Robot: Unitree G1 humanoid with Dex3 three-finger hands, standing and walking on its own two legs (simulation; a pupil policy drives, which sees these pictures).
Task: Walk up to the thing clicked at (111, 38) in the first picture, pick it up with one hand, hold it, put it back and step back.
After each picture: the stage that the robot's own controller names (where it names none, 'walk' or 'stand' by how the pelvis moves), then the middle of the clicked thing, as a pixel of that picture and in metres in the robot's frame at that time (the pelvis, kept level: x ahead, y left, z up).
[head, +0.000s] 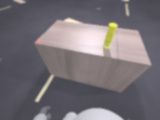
stand; (109, 37) +0.75 -0.14 +0.06
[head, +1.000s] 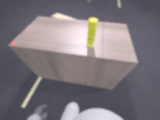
rise first; (91, 34) +0.67 +0.05 +0.08
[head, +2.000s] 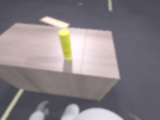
stand; (66, 47) +0.49 +0.22 +0.09
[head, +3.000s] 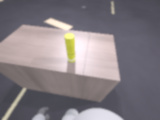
stand; (70, 49) +0.51 +0.19 +0.06
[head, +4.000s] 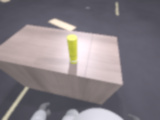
stand; (72, 51) +0.50 +0.17 +0.06
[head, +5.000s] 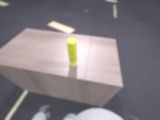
stand; (72, 54) +0.48 +0.17 +0.05
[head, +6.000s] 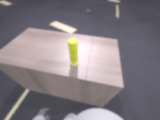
stand; (73, 53) +0.49 +0.16 +0.05
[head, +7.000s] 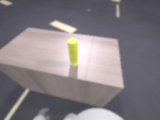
stand; (73, 54) +0.48 +0.16 +0.05
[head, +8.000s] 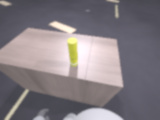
rise first; (73, 53) +0.49 +0.16 +0.05
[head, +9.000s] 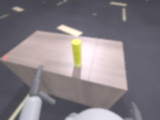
rise first; (77, 54) +0.49 +0.16 +0.06
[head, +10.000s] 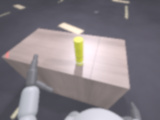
go down; (79, 52) +0.50 +0.15 +0.06
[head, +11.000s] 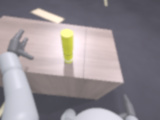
go down; (67, 49) +0.47 +0.15 +0.09
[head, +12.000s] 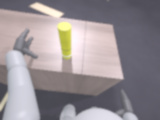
close in; (66, 43) +0.49 +0.15 +0.11
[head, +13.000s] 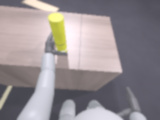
close; (59, 37) +0.50 +0.17 +0.13
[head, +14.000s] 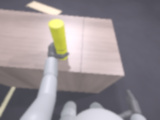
lift; (60, 43) +0.47 +0.17 +0.13
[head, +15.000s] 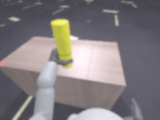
lift; (64, 47) +0.33 +0.16 +0.28
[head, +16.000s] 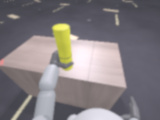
hold; (64, 50) +0.33 +0.16 +0.25
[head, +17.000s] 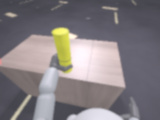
hold; (64, 54) +0.33 +0.16 +0.23
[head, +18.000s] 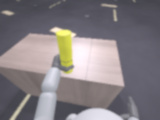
crouch; (66, 54) +0.35 +0.16 +0.21
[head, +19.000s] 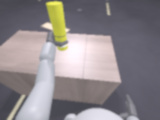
crouch; (59, 29) +0.48 +0.18 +0.27
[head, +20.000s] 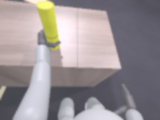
lower; (50, 30) +0.53 +0.19 +0.14
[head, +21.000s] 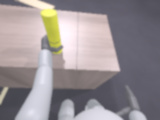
lower; (53, 35) +0.51 +0.18 +0.13
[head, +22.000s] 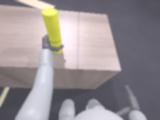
lower; (54, 35) +0.51 +0.18 +0.13
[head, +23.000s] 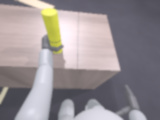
lower; (54, 35) +0.51 +0.18 +0.13
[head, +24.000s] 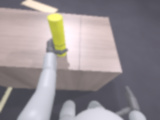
open; (59, 38) +0.50 +0.17 +0.13
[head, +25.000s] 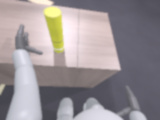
rise; (56, 34) +0.50 +0.17 +0.13
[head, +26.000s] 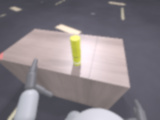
sink last; (76, 52) +0.49 +0.16 +0.10
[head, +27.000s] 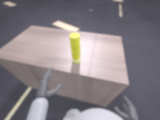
stand; (75, 49) +0.49 +0.16 +0.09
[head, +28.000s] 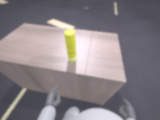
stand; (71, 47) +0.49 +0.16 +0.11
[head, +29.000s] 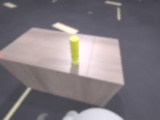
stand; (74, 51) +0.51 +0.16 +0.06
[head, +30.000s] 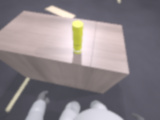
walk; (77, 39) +0.55 +0.12 +0.08
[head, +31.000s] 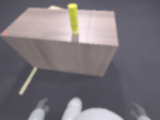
walk; (74, 21) +0.78 +0.20 +0.09
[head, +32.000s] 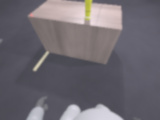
stand; (88, 7) +1.10 +0.12 +0.09
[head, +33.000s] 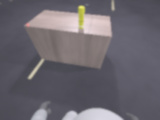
stand; (81, 18) +1.11 +0.19 +0.06
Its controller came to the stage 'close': yes
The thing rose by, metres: 0.20
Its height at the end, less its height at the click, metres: +0.00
